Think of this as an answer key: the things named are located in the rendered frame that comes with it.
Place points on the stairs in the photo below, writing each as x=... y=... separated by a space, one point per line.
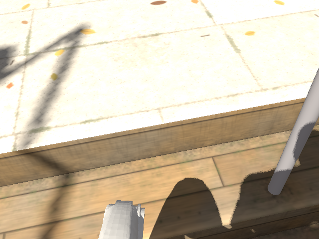
x=200 y=178

